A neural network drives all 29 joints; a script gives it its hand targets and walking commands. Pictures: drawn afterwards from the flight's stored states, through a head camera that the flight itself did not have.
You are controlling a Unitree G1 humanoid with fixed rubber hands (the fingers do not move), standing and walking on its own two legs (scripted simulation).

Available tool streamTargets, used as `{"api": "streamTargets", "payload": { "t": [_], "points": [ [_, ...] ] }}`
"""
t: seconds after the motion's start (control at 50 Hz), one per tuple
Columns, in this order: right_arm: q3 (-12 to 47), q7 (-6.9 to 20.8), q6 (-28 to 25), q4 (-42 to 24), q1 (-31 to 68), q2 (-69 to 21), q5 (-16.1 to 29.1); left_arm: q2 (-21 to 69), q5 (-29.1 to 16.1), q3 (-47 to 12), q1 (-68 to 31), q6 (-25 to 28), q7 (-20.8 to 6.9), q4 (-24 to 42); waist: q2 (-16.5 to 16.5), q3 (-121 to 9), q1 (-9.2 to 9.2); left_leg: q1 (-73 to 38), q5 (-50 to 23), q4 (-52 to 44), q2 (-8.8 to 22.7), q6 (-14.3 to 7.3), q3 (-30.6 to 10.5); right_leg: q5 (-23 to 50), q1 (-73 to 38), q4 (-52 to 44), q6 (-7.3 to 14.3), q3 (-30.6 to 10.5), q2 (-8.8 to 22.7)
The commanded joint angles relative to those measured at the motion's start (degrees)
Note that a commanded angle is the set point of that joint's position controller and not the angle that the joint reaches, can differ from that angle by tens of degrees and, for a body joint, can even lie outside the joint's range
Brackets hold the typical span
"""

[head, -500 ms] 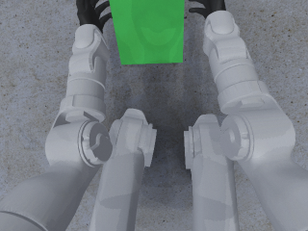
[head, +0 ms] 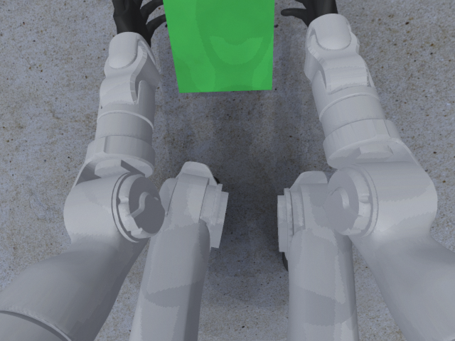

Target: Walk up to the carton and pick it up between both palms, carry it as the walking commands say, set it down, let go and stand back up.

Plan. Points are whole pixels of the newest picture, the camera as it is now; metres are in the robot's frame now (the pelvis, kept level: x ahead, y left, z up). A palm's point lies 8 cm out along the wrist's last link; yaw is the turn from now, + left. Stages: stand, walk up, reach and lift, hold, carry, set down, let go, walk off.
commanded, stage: set down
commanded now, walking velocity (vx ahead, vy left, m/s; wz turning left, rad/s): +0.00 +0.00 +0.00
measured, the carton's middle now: (226, 29) +0.53 +0.06 -0.27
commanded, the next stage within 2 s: none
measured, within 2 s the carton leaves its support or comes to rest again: rests again in 1.04 s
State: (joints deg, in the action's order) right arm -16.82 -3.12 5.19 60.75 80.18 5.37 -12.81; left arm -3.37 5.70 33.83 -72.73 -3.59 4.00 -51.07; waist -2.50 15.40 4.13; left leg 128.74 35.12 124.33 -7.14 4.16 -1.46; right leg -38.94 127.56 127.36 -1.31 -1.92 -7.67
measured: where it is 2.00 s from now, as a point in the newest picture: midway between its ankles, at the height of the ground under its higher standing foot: (246, 237)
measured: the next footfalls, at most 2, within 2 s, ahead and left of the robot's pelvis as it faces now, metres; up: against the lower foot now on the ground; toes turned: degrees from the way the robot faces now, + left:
none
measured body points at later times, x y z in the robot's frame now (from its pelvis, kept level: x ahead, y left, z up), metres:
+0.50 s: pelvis +0.01 +0.00 -0.01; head +0.37 -0.02 +0.25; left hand +0.52 +0.18 -0.18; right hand +0.55 -0.07 -0.19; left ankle +0.10 +0.12 -0.34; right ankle +0.08 -0.11 -0.34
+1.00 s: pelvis +0.00 +0.00 -0.01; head +0.37 -0.02 +0.24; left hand +0.49 +0.18 -0.21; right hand +0.53 -0.09 -0.23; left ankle +0.10 +0.12 -0.34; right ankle +0.08 -0.11 -0.34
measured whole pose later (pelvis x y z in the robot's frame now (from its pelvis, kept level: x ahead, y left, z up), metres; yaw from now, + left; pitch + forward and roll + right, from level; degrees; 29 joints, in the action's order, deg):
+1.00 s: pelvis +0.00 +0.00 -0.01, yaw +0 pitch +37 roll +3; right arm -5.2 -3.2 1.3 68.2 80.1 13.6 -3.4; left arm -7.4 -0.6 21.2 -73.7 -0.1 4.4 -64.3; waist -2.8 18.9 5.3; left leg 128.2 36.2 126.8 -5.6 3.2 0.2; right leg -39.9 127.5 130.1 -0.5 -1.8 -6.0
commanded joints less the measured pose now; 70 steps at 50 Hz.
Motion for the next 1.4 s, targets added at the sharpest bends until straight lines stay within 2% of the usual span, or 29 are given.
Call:
{"api": "streamTargets", "payload": {
  "t": [0.0,0.02,0.04,0.06,0.12,0.18,0.2,0.26,0.44,0.5,0.52,0.56,0.62,0.74,0.76,0.8,0.84,0.9,0.96,1.0,1.02,1.06,1.08,1.12,1.2,1.22,1.3,1.32,1.38],
  "points": [
    [12.62,8.54,1.12,3.46,12.59,-31.05,-0.23,41.10,0.97,-20.32,-15.68,-4.96,-11.15,-10.53,6.46,-44.92,-3.43,-17.22,-20.41,-7.16,-2.15,-0.77,2.96,22.83,-19.08,-12.87,3.75,0.54,-0.78],
    [11.99,8.70,1.08,3.76,12.63,-31.42,-0.14,40.42,0.98,-20.63,-16.43,-4.72,-11.07,-10.27,5.49,-45.06,-3.40,-16.86,-20.25,-7.05,-2.14,-0.83,3.11,22.97,-19.00,-12.57,3.84,0.24,-0.77],
    [12.06,8.60,1.26,3.60,11.68,-30.65,-0.68,40.28,0.79,-20.33,-16.10,-4.80,-11.23,-10.00,6.96,-44.64,-4.71,-16.80,-19.75,-6.81,-2.10,-1.01,2.92,22.75,-19.48,-12.94,3.88,0.41,-0.61],
    [12.28,8.53,0.96,2.98,12.64,-29.99,-0.39,39.73,0.68,-20.63,-16.75,-4.74,-11.16,-9.83,5.83,-44.64,-3.82,-17.09,-20.01,-6.76,-2.04,-0.82,3.14,22.61,-18.96,-12.55,3.91,0.26,-0.62],
    [12.00,8.57,1.10,4.34,11.05,-29.96,-0.64,39.11,0.59,-20.40,-15.43,-4.68,-11.26,-10.53,6.67,-43.44,-4.42,-15.93,-19.65,-6.74,-1.94,-1.06,2.70,23.04,-19.22,-12.62,3.83,0.35,-0.39],
    [12.17,8.77,0.94,4.46,11.13,-29.31,-0.46,39.80,0.99,-19.75,-14.09,-4.71,-11.32,-11.57,5.64,-43.01,-3.25,-15.33,-20.18,-6.38,-1.90,-0.74,3.01,23.28,-18.80,-12.42,4.04,-0.15,-0.40],
    [12.24,8.67,1.12,4.52,10.04,-29.15,-1.05,38.84,0.77,-19.40,-13.84,-4.59,-11.44,-11.22,7.85,-42.87,-4.12,-14.27,-19.67,-6.09,-1.87,-1.00,3.00,23.68,-19.89,-12.78,3.93,-0.19,-0.21],
    [11.74,8.89,0.98,4.77,10.28,-27.99,-1.06,38.73,1.08,-19.13,-13.32,-4.65,-11.32,-12.57,5.85,-41.83,-3.66,-15.91,-19.79,-6.49,-1.80,-0.84,2.61,22.56,-17.93,-12.38,4.06,-0.04,-0.25],
    [11.44,8.80,0.58,5.03,8.45,-26.65,-1.12,37.28,0.76,-19.18,-12.66,-4.12,-11.28,-12.61,7.06,-41.49,-4.40,-15.95,-20.43,-5.86,-1.46,-1.01,1.94,23.13,-17.43,-11.69,3.94,0.13,-0.01],
    [11.89,8.88,0.42,4.91,8.29,-26.33,-0.68,37.03,1.16,-18.29,-11.18,-3.81,-11.10,-13.18,5.80,-41.36,-2.87,-15.42,-21.22,-5.43,-1.37,-0.84,2.65,23.98,-17.53,-11.74,3.99,-0.80,0.09],
    [12.12,8.78,0.32,4.46,8.93,-25.75,-0.76,36.57,0.40,-18.78,-12.24,-3.76,-11.24,-13.01,7.01,-41.77,-4.30,-14.78,-21.23,-5.20,-1.34,-0.89,2.18,24.84,-18.58,-11.13,3.89,-0.21,0.25],
    [12.27,8.83,0.22,4.66,8.46,-26.52,-0.23,36.20,0.56,-18.97,-11.63,-3.47,-11.05,-12.94,6.41,-41.80,-3.23,-14.57,-21.33,-5.45,-1.24,-0.87,2.14,25.09,-18.48,-10.87,3.83,-0.52,0.16],
    [11.71,8.55,0.13,5.36,8.19,-24.17,-0.46,34.99,0.75,-17.72,-10.75,-3.57,-10.87,-14.19,6.31,-40.68,-3.91,-14.49,-19.83,-5.03,-1.04,-0.81,2.45,23.46,-18.45,-11.27,3.89,-0.73,0.31],
    [11.36,7.43,-0.96,5.29,8.75,-18.44,0.71,30.20,0.80,-16.43,-9.03,-2.42,-9.40,-14.66,6.06,-41.38,-2.72,-16.38,-21.11,-5.15,-0.58,-0.68,2.01,23.72,-17.50,-10.55,3.30,-0.50,0.65],
    [11.68,7.01,-1.33,4.36,9.11,-17.22,1.43,29.08,0.14,-16.44,-9.44,-2.09,-9.07,-13.85,7.05,-42.97,-3.13,-16.38,-21.63,-4.75,-0.36,-0.63,2.14,24.79,-19.45,-10.42,3.19,-0.60,0.80],
    [11.02,5.93,-2.09,5.41,7.48,-13.42,2.77,25.87,-0.38,-16.08,-7.67,-1.20,-7.82,-14.07,5.29,-43.04,-2.58,-18.47,-22.88,-4.97,-0.17,-0.27,2.51,24.93,-19.22,-10.24,3.00,-0.64,0.86],
    [11.39,4.83,-2.96,4.37,8.53,-10.27,3.90,22.87,-1.32,-15.94,-8.12,-0.03,-6.53,-13.14,6.81,-44.97,-3.10,-19.52,-24.17,-4.78,-0.13,-0.39,2.40,26.70,-20.61,-9.82,2.53,-0.36,0.76],
    [11.27,1.87,-4.98,1.98,8.89,-0.49,6.60,13.29,-4.16,-15.64,-7.02,2.58,-3.06,-10.11,6.40,-48.47,-3.12,-22.30,-27.04,-4.44,0.27,0.28,2.74,29.52,-23.50,-8.48,1.79,-0.68,1.75],
    [12.82,-1.26,-6.63,-0.80,10.63,9.49,10.70,-1.58,-7.09,-13.45,-5.46,5.84,1.36,-6.75,7.78,-51.19,-0.21,-23.23,-29.18,-4.44,0.68,0.18,3.25,32.52,-26.56,-8.08,1.23,-1.68,2.61],
    [16.14,-1.98,-7.21,-2.30,11.25,9.90,14.43,-4.98,-10.49,-14.62,-5.11,7.48,2.60,-5.23,9.63,-55.71,0.45,-23.10,-30.71,-3.75,0.86,-0.13,3.32,36.79,-32.01,-7.50,1.17,-3.23,3.16],
    [17.32,-2.22,-7.03,-2.07,13.07,11.58,16.10,-7.62,-12.12,-15.47,-6.40,7.73,2.85,-5.45,9.62,-55.96,1.61,-22.02,-29.83,-4.09,1.30,-0.22,3.27,36.62,-33.07,-7.50,1.18,-3.91,3.74],
    [19.18,-1.87,-6.81,-0.31,13.89,12.18,18.65,-7.79,-15.57,-19.55,-8.81,7.81,2.92,-5.71,9.93,-56.17,0.29,-22.95,-29.79,-4.22,1.88,-0.60,2.46,34.88,-31.55,-7.78,1.17,-3.83,4.03],
    [20.42,-1.60,-6.78,-0.18,15.67,12.70,20.69,-8.62,-16.21,-20.34,-9.78,7.78,2.79,-6.46,8.83,-55.06,1.69,-21.99,-27.67,-4.29,2.32,-0.92,2.79,31.97,-30.67,-8.51,1.37,-4.32,4.23],
    [20.83,-1.32,-7.09,-2.24,18.78,15.97,22.34,-8.92,-18.00,-21.91,-11.26,7.49,2.91,-6.13,9.18,-55.84,1.35,-23.35,-27.59,-4.04,2.93,-1.15,2.00,29.71,-29.28,-7.95,1.70,-3.95,4.55],
    [23.26,-0.77,-6.99,-3.76,23.42,16.43,25.39,-10.60,-20.97,-24.27,-15.39,7.30,2.75,-3.22,9.94,-58.31,2.77,-23.85,-25.57,-4.37,3.87,-1.64,1.91,26.85,-31.63,-7.60,1.78,-3.85,5.27],
    [22.46,-0.76,-6.68,-1.84,23.46,18.74,25.02,-10.52,-21.64,-24.58,-15.50,6.78,2.75,-4.43,9.85,-57.49,1.56,-25.02,-24.75,-4.40,4.01,-1.41,1.82,25.65,-32.02,-7.83,1.78,-3.47,5.64],
    [21.41,-1.13,-6.20,-1.83,23.96,20.28,25.66,-12.71,-22.15,-24.79,-16.95,6.42,3.52,-1.34,8.03,-62.80,2.29,-30.36,-26.16,-4.62,4.17,-1.38,1.98,24.46,-34.42,-7.41,1.80,-2.99,5.53],
    [20.80,-1.30,-5.95,-1.32,23.77,21.23,24.73,-12.50,-22.82,-25.21,-17.00,5.91,3.65,-1.33,9.05,-63.24,0.55,-31.03,-25.08,-5.10,4.09,-1.38,1.82,23.70,-35.65,-7.74,1.75,-2.18,5.63],
    [21.66,-1.83,-4.66,-5.63,23.92,20.70,25.39,-11.73,-23.40,-26.24,-16.57,4.55,4.86,2.43,9.74,-75.81,1.26,-38.70,-27.38,-5.81,3.40,-1.57,2.66,25.44,-43.11,-8.24,1.62,-1.25,5.40]
  ]
}}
